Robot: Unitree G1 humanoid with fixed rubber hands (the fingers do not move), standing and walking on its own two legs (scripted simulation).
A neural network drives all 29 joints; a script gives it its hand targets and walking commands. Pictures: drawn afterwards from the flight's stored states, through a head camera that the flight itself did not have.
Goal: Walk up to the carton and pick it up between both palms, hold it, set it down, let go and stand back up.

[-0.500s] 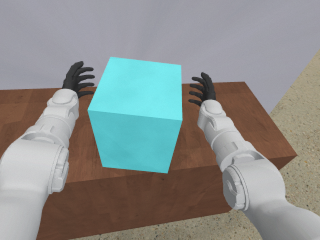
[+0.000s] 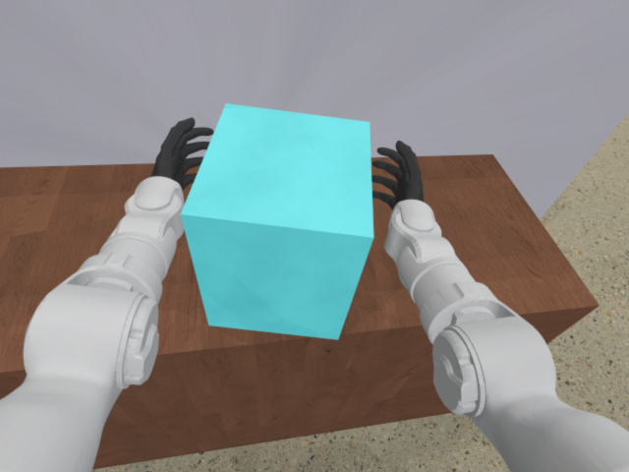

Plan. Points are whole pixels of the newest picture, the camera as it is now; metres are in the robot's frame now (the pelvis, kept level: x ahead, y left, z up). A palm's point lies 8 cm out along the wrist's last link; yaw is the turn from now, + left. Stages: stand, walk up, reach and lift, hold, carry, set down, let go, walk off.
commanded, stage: reach and lift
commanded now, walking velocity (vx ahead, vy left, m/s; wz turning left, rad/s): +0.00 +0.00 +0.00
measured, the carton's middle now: (285, 228) +0.45 +0.01 +0.05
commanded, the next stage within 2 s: none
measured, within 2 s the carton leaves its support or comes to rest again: neither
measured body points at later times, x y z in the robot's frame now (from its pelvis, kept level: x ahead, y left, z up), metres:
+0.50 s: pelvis +0.02 +0.01 +0.01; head +0.04 +0.03 +0.46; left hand +0.47 +0.15 +0.13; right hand +0.43 -0.14 +0.12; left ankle +0.01 +0.11 -0.74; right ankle +0.00 -0.11 -0.74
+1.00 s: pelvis +0.03 +0.00 +0.01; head +0.05 +0.02 +0.46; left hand +0.46 +0.16 +0.13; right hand +0.43 -0.14 +0.11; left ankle +0.01 +0.11 -0.74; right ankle +0.00 -0.11 -0.74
